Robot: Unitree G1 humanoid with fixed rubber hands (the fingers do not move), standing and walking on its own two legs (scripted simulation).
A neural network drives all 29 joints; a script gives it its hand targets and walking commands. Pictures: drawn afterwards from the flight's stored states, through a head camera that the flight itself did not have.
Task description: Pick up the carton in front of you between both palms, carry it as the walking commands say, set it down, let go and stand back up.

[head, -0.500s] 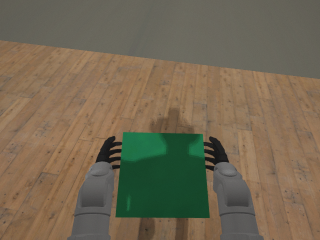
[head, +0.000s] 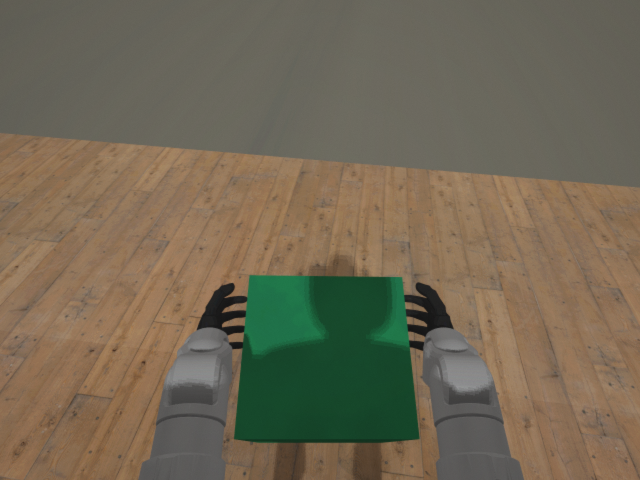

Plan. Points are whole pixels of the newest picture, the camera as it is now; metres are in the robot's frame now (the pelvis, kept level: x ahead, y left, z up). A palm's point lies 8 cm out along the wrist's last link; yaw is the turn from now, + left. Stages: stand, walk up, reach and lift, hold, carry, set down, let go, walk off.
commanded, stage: carry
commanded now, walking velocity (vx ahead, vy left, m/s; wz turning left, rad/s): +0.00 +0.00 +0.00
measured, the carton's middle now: (323, 368) +0.32 +0.00 -0.07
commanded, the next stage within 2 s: hold in 1.38 s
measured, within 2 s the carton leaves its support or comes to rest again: neither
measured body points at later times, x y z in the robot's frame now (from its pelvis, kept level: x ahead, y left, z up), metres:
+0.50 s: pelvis -0.04 -0.01 +0.00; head -0.07 -0.02 +0.45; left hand +0.27 +0.14 +0.04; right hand +0.27 -0.16 +0.03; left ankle -0.01 +0.10 -0.73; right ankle -0.03 -0.11 -0.73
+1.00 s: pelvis -0.06 -0.01 +0.00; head -0.09 -0.01 +0.45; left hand +0.25 +0.14 +0.04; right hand +0.25 -0.16 +0.04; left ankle -0.01 +0.10 -0.73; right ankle -0.03 -0.11 -0.73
